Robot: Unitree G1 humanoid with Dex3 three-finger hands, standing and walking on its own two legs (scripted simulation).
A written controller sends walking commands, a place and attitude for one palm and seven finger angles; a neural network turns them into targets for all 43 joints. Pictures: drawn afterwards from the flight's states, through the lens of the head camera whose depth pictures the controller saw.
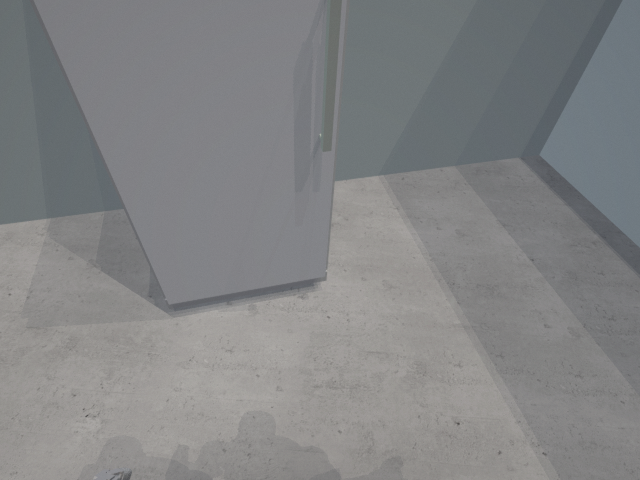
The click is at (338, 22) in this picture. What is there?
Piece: fridge door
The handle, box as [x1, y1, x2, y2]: [319, 0, 341, 151]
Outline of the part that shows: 341,0 327,0 322,127 321,133 319,134 321,140 321,148 323,151 330,150 331,148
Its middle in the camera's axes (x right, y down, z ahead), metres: +0.01 -0.36 +0.86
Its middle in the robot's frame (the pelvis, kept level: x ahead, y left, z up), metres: +0.89 +0.05 +0.10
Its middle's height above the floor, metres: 0.87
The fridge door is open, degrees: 0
